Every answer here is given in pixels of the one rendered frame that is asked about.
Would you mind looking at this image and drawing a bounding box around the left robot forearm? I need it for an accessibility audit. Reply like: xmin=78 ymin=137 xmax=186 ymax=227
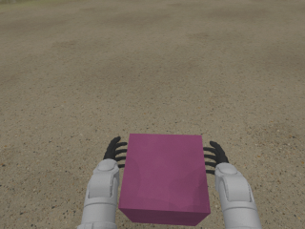
xmin=76 ymin=158 xmax=120 ymax=229

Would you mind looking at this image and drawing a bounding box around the carton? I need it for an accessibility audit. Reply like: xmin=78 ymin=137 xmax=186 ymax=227
xmin=118 ymin=134 xmax=211 ymax=226

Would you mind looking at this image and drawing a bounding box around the robot left hand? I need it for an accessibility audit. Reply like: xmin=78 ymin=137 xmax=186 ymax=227
xmin=103 ymin=136 xmax=128 ymax=169

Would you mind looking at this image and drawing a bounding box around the robot right hand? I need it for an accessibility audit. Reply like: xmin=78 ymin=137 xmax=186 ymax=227
xmin=203 ymin=141 xmax=230 ymax=175

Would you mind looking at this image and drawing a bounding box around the right robot forearm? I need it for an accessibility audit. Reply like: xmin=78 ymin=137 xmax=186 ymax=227
xmin=214 ymin=162 xmax=262 ymax=229

